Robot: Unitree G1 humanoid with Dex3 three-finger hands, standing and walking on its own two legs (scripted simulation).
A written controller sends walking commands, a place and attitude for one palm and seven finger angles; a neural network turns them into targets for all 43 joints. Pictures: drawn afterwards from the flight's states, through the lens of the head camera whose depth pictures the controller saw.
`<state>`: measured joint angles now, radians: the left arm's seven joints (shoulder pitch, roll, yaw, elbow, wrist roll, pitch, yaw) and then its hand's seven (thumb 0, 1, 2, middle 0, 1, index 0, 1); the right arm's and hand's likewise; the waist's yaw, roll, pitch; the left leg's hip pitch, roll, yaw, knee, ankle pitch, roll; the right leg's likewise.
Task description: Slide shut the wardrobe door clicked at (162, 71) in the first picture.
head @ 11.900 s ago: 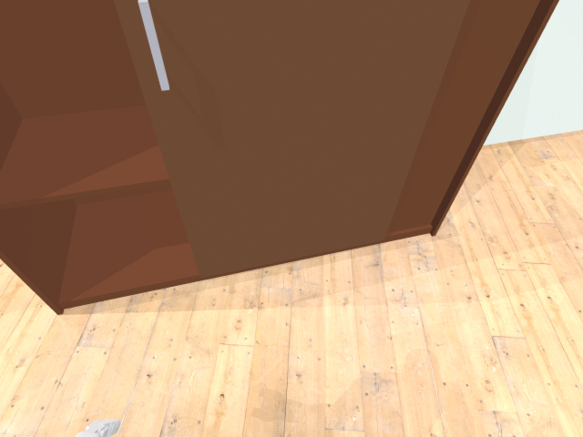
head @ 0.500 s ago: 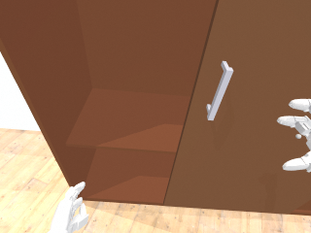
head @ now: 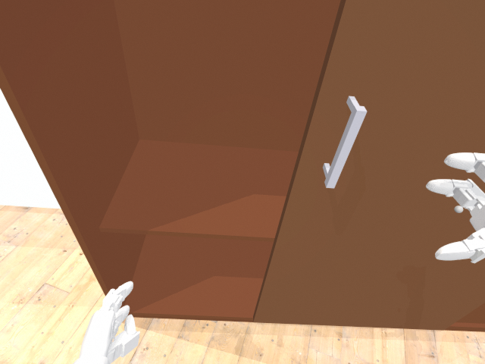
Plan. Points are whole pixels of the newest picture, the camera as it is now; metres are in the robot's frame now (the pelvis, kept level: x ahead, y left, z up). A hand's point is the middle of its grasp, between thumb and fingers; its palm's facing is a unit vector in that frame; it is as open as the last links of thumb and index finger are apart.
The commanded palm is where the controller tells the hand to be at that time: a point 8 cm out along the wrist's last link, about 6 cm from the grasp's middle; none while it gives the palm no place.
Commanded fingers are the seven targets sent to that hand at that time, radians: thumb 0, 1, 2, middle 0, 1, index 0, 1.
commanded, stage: move the hooked fingers beside the handle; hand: right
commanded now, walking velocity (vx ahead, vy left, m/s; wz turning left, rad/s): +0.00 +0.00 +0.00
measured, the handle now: (340, 144) +0.45 -0.16 +0.18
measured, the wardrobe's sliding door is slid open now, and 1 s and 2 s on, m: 0.51 0.51 0.51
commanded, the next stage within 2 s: none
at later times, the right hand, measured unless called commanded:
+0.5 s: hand (426, 187) +0.33 -0.26 +0.19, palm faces +0.04 +1.00 -0.06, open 14.0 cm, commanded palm +0.30 -0.30 +0.20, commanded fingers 0.00 0.50 -0.30 0.30 1.20 0.30 1.20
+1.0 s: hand (395, 169) +0.38 -0.23 +0.19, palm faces +0.04 +1.00 -0.04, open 14.0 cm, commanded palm +0.35 -0.28 +0.19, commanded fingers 0.00 0.50 -0.30 0.30 1.20 0.30 1.20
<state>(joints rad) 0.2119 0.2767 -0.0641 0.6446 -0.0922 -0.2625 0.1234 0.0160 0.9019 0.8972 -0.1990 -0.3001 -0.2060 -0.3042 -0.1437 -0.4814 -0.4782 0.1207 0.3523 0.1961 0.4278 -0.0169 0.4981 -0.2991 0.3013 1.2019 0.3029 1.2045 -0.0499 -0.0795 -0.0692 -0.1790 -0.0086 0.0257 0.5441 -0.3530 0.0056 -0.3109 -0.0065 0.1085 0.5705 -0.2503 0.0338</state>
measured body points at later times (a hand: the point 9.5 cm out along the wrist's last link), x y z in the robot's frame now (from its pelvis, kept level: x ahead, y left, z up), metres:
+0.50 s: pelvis +0.01 -0.01 +0.00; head +0.00 +0.02 +0.45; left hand +0.18 +0.24 -0.08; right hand +0.33 -0.31 +0.20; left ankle -0.04 +0.11 -0.73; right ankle +0.04 -0.15 -0.73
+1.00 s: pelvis +0.01 -0.01 +0.00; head +0.00 +0.01 +0.45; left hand +0.17 +0.23 -0.09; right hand +0.37 -0.28 +0.19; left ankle -0.04 +0.11 -0.73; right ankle +0.04 -0.15 -0.73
